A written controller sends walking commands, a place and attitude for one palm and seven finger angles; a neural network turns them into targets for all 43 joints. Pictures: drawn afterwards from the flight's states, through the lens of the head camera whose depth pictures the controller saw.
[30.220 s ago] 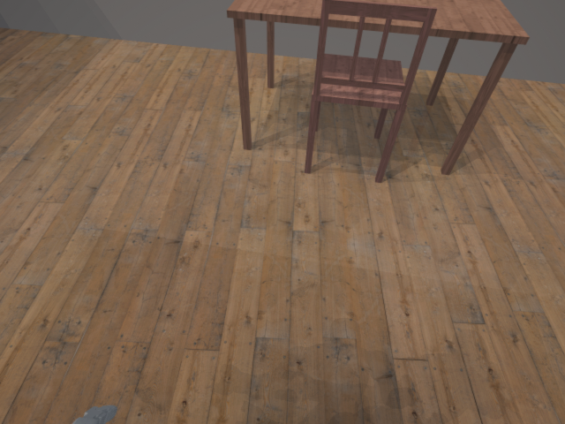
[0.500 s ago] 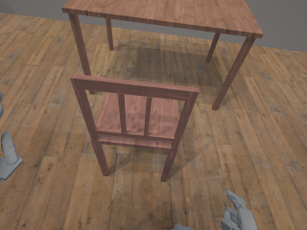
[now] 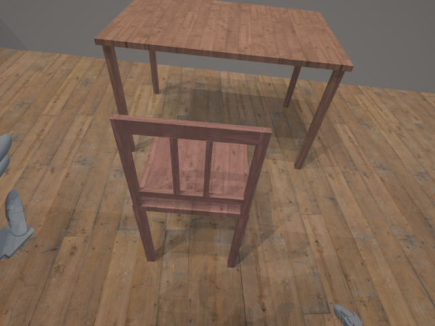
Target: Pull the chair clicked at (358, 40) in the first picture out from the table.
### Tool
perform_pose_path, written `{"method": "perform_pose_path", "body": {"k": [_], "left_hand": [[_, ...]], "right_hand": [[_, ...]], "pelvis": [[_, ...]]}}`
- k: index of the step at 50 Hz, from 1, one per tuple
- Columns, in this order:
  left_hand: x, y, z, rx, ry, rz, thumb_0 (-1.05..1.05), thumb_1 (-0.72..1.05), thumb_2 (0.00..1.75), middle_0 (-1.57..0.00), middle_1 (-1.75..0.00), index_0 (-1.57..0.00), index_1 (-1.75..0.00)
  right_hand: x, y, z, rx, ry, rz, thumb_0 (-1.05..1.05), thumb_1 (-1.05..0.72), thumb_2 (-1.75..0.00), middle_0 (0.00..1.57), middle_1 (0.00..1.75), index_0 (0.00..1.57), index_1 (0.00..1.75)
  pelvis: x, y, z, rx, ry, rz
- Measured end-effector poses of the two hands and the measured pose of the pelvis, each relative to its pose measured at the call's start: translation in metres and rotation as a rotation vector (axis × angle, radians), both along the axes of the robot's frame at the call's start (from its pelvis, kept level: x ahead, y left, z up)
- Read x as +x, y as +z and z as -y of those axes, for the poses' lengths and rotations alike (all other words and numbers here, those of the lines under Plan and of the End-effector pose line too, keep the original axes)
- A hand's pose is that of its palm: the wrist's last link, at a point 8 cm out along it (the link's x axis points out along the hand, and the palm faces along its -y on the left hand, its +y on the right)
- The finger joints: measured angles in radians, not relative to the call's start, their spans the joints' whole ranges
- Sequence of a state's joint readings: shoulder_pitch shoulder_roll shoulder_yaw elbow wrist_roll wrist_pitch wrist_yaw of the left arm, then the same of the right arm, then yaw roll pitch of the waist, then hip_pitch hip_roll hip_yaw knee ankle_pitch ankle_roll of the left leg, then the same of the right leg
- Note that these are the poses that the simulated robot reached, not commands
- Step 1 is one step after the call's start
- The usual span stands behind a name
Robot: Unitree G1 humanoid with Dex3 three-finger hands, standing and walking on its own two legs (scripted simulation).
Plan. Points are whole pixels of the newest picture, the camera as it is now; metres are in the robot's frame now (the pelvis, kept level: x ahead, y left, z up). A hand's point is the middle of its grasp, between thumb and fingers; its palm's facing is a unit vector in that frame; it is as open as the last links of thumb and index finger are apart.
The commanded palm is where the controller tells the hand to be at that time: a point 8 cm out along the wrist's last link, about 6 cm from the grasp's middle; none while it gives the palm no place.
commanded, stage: stop stepping back and stand still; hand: left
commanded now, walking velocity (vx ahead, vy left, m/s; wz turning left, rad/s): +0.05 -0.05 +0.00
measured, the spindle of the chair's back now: (175, 167) +0.57 +0.12 -0.10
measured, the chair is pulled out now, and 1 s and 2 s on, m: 0.57 0.57 0.57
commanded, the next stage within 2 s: let the arm hang, fingers relaxed in 0.04 s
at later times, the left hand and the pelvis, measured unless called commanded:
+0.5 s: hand out of the picture +0.08 +0.14 -0.17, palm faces +0.10 -0.99 -0.12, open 6.8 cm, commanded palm none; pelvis +0.00 -0.02 -0.01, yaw +2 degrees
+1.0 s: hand out of the picture +0.00 +0.14 -0.17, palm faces +0.03 -0.98 -0.19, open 7.4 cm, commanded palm none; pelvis +0.01 -0.02 +0.00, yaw +0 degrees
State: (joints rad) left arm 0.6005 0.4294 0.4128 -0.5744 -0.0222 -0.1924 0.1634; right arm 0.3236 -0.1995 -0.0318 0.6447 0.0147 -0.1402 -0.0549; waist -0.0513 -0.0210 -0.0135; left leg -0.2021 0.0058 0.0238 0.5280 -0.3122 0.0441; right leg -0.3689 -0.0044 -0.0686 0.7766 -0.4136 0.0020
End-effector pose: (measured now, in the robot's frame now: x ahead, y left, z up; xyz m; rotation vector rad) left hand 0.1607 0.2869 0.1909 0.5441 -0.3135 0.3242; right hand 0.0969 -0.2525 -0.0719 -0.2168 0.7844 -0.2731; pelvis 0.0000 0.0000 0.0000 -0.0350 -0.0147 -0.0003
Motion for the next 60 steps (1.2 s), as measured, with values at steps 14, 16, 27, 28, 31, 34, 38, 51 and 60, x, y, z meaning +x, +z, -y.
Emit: {"method": "perform_pose_path", "body": {"k": [14, 16, 27, 28, 31, 34, 38, 51, 60], "left_hand": [[0.005, -0.188, -0.005, -0.301, 0.208, -0.723, 0.0, 0.9, 0.9, -0.19, -0.3, -0.19, -0.3], [-0.018, -0.254, 0.027, -0.423, 0.197, -0.983, 0.01, 0.91, 0.9, -0.19, -0.3, -0.19, -0.29], [-0.102, -0.335, 0.089, -0.615, 0.196, -1.393, -0.08, 1.0, 0.9, -0.21, -0.3, -0.2, -0.3], [-0.106, -0.334, 0.086, -0.599, 0.207, -1.416, -0.07, 0.99, 0.9, -0.21, -0.3, -0.2, -0.3], [-0.119, -0.328, 0.076, -0.558, 0.244, -1.469, -0.04, 0.96, 0.9, -0.2, -0.3, -0.2, -0.3], [-0.131, -0.324, 0.07, -0.534, 0.281, -1.5, -0.02, 0.94, 0.9, -0.2, -0.3, -0.2, -0.3], [-0.143, -0.32, 0.067, -0.524, 0.314, -1.528, -0.01, 0.92, 0.9, -0.2, -0.3, -0.2, -0.3], [-0.164, -0.332, 0.099, -0.587, 0.287, -1.619, 0.01, 0.91, 0.9, -0.2, -0.3, -0.2, -0.3], [-0.171, -0.337, 0.105, -0.621, 0.281, -1.654, 0.01, 0.91, 0.9, -0.2, -0.3, -0.2, -0.3]], "right_hand": [[0.021, -0.064, -0.023, 0.162, 0.117, -0.141, 0.01, -0.9, -0.9, 0.2, 0.3, 0.2, 0.3], [0.009, -0.068, -0.024, 0.16, 0.119, -0.198, 0.01, -0.9, -0.9, 0.2, 0.3, 0.2, 0.3], [-0.062, -0.052, 0.012, 0.058, 0.018, -0.472, 0.0, -0.92, -0.9, 0.2, 0.3, 0.2, 0.3], [-0.066, -0.054, 0.014, 0.062, 0.006, -0.478, 0.0, -0.92, -0.9, 0.2, 0.3, 0.2, 0.3], [-0.078, -0.06, 0.013, 0.088, -0.013, -0.501, 0.0, -0.92, -0.9, 0.2, 0.3, 0.2, 0.3], [-0.089, -0.066, 0.005, 0.125, -0.011, -0.532, 0.0, -0.91, -0.9, 0.2, 0.3, 0.2, 0.3], [-0.102, -0.073, -0.009, 0.176, 0.0, -0.574, 0.0, -0.91, -0.9, 0.2, 0.3, 0.2, 0.3], [-0.125, -0.074, -0.033, 0.228, -0.028, -0.639, 0.0, -0.91, -0.9, 0.2, 0.3, 0.2, 0.3], [-0.127, -0.071, -0.033, 0.208, -0.05, -0.653, 0.0, -0.91, -0.9, 0.2, 0.3, 0.2, 0.3]], "pelvis": [[0.0, -0.018, 0.001, 0.026, 0.02, -0.032], [0.001, -0.018, 0.004, 0.037, 0.012, -0.027], [0.004, -0.004, 0.024, 0.022, 0.025, -0.004], [0.004, -0.003, 0.023, 0.02, 0.023, -0.001], [0.005, -0.001, 0.022, 0.022, 0.018, 0.007], [0.005, 0.0, 0.023, 0.026, 0.015, 0.011], [0.005, 0.001, 0.024, 0.03, 0.012, 0.013], [0.007, 0.002, 0.024, 0.031, -0.002, 0.012], [0.011, 0.002, 0.02, 0.028, -0.005, 0.008]]}}
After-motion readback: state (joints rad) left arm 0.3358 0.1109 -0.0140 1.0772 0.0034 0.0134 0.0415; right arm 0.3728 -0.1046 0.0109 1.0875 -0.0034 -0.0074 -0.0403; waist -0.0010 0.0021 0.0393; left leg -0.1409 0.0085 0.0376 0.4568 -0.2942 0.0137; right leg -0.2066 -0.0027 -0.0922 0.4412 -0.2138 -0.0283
